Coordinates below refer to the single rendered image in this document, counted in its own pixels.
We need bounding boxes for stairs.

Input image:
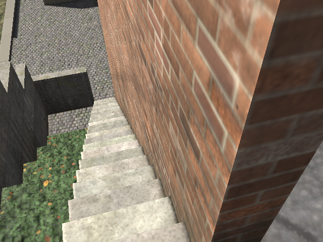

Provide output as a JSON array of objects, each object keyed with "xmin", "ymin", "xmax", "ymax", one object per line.
[{"xmin": 62, "ymin": 97, "xmax": 191, "ymax": 242}]

